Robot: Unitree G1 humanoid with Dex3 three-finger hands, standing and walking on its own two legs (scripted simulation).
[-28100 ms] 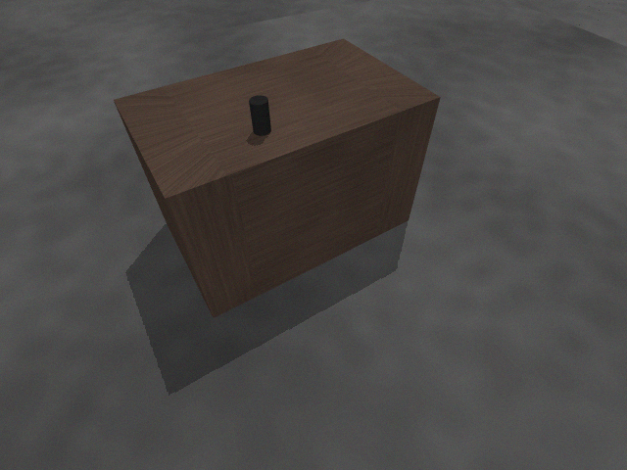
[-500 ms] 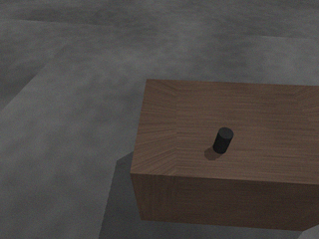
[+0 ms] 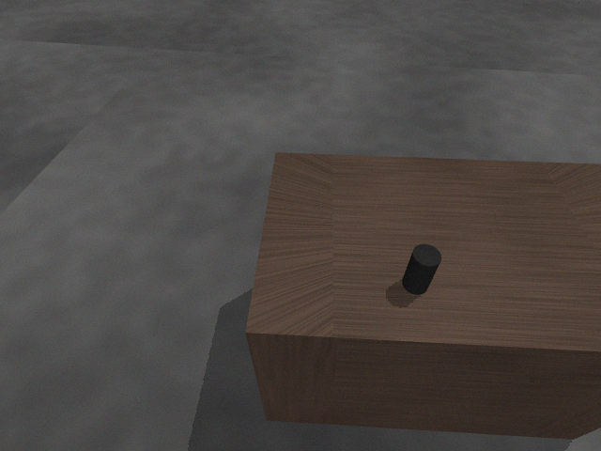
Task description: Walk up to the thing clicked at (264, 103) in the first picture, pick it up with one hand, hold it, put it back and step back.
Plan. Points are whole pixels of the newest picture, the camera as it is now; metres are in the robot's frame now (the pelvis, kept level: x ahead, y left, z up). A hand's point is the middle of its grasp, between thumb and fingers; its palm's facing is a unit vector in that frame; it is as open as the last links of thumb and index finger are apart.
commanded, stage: stand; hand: right
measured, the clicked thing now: (420, 270) +0.48 -0.23 -0.13
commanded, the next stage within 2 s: step back in 0.94 s
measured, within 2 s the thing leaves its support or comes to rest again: neither
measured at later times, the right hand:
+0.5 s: hand out of the picture +0.06 -0.25 -0.16, palm faces -0.04 +0.94 -0.34, open 7.4 cm
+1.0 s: hand out of the picture +0.08 -0.25 -0.16, palm faces -0.03 +0.94 -0.35, open 7.4 cm
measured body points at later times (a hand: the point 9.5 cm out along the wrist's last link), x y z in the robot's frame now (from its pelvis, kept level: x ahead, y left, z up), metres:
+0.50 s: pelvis +0.00 +0.00 +0.00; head +0.01 +0.00 +0.45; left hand +0.06 +0.30 -0.14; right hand +0.07 -0.30 -0.14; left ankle -0.02 +0.12 -0.75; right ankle +0.00 -0.13 -0.75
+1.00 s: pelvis +0.00 +0.00 +0.00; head +0.03 +0.00 +0.45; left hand +0.08 +0.30 -0.14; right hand +0.08 -0.30 -0.14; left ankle -0.02 +0.12 -0.75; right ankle +0.00 -0.13 -0.75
